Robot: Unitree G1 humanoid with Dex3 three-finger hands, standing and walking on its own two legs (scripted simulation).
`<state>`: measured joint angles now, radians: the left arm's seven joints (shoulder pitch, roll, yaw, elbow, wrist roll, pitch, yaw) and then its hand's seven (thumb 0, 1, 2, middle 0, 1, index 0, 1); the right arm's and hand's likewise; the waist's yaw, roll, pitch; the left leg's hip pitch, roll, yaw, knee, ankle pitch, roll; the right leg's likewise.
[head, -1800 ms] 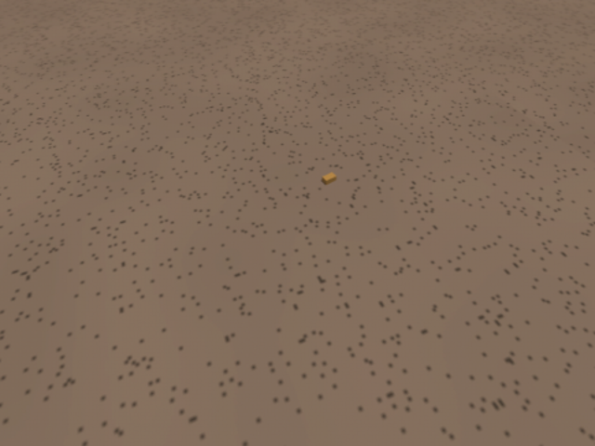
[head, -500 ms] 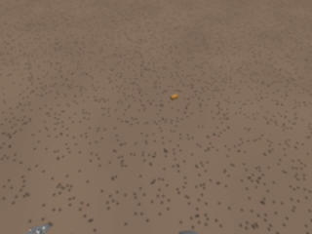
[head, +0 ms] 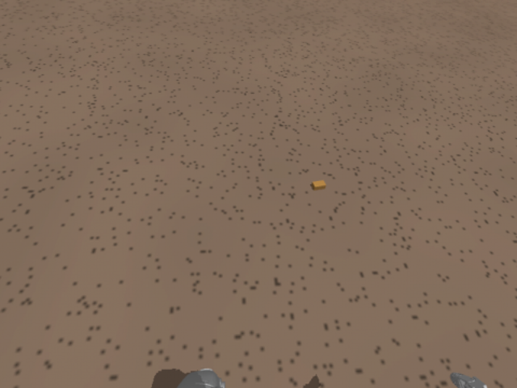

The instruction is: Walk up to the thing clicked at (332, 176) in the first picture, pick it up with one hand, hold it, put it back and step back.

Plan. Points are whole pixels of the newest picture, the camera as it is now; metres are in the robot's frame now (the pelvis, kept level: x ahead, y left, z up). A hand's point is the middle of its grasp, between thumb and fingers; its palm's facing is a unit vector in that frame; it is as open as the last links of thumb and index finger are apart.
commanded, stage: walk up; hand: left
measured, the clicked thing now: (318, 185) +1.18 -0.32 -0.74
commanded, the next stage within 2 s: none
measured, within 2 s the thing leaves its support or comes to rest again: neither
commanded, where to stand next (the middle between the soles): +0.80 -0.67 m, yaw +14 degrees
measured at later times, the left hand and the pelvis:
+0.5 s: hand (204, 322) +0.24 +0.12 -0.12, palm faces +0.13 -0.91 -0.39, open 7.4 cm; pelvis +0.19 -0.18 +0.00, yaw +6 degrees
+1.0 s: hand (275, 255) +0.41 -0.02 -0.15, palm faces +0.08 -0.95 -0.29, open 7.4 cm; pelvis +0.35 -0.30 +0.00, yaw +8 degrees
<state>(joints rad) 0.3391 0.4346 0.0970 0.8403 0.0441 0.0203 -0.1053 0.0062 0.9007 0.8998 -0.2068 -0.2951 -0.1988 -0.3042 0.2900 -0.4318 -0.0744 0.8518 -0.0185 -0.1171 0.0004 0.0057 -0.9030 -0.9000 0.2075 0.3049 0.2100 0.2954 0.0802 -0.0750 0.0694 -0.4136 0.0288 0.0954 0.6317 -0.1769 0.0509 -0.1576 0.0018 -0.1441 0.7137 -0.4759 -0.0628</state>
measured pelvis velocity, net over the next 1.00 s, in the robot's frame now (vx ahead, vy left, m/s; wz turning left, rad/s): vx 0.35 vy -0.30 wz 0.14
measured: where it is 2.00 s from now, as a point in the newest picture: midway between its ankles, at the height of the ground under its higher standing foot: (394, 278)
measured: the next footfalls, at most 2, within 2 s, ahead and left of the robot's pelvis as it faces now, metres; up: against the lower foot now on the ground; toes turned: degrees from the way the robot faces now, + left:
right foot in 0.36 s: +0.29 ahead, -0.30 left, +0.00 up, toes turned -1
left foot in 0.74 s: +0.41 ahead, -0.12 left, +0.00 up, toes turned +15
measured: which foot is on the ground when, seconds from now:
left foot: down 0.00-0.38, up 0.40-0.72, down 0.74-1.00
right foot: up 0.00-0.34, down 0.36-0.74, up 0.76-1.00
